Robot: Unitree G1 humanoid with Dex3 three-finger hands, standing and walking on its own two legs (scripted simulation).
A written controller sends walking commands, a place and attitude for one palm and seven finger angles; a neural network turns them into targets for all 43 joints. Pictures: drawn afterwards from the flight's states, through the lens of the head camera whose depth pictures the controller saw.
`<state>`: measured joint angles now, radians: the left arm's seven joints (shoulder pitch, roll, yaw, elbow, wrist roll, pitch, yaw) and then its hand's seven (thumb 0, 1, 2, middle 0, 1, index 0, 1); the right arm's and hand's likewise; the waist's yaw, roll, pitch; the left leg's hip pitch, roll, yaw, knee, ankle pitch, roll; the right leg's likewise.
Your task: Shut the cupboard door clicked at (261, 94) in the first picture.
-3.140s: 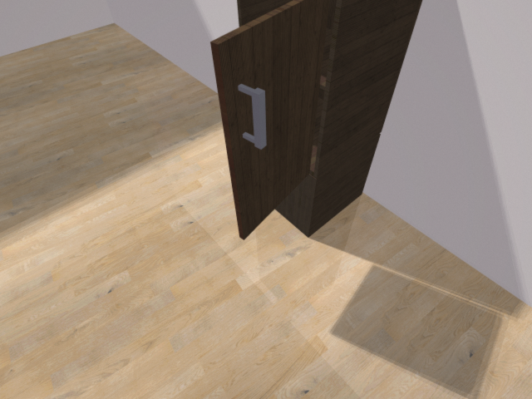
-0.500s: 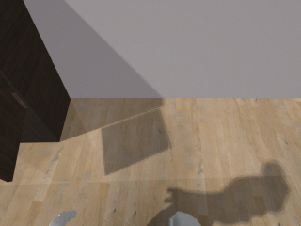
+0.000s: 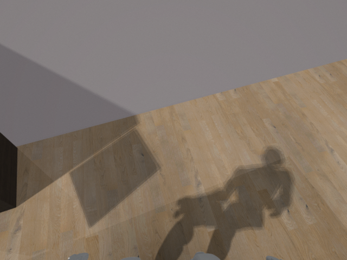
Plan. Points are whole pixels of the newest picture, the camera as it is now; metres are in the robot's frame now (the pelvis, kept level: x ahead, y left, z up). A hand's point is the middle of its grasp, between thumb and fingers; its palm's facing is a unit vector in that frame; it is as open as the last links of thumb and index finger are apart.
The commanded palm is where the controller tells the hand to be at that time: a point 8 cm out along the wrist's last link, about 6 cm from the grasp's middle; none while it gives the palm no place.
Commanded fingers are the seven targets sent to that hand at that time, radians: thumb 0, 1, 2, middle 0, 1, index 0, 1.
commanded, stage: walk around to get in front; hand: left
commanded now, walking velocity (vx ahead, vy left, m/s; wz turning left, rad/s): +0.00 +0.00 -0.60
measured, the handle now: out of the picture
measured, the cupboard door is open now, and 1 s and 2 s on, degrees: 100 100 100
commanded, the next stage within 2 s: walk to a spot facing it in 1.84 s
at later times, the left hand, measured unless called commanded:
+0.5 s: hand (124, 249) +0.16 +0.13 -0.15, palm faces -0.29 -0.92 -0.25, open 7.4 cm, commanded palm none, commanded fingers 0.00 0.90 0.90 -0.20 -0.30 -0.20 -0.30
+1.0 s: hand (194, 187) +0.33 -0.05 -0.15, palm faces -0.60 -0.76 -0.23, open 7.4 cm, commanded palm none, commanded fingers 0.00 0.90 0.90 -0.20 -0.30 -0.20 -0.30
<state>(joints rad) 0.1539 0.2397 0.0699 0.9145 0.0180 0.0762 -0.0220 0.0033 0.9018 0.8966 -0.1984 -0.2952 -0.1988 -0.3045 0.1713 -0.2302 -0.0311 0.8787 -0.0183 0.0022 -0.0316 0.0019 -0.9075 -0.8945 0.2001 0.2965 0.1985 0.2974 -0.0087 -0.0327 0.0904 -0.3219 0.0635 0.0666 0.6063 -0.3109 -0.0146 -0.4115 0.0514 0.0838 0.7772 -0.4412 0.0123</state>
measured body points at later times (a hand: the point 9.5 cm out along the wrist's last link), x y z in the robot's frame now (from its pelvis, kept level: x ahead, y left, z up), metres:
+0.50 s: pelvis +0.02 -0.04 +0.01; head +0.08 -0.07 +0.45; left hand +0.17 +0.18 -0.13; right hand +0.02 -0.32 -0.13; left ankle +0.05 +0.10 -0.69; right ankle -0.01 -0.14 -0.73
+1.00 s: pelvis +0.10 -0.13 -0.01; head +0.14 -0.17 +0.44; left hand +0.37 -0.01 -0.14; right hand -0.09 -0.32 -0.16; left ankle +0.09 +0.06 -0.66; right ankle +0.07 -0.23 -0.73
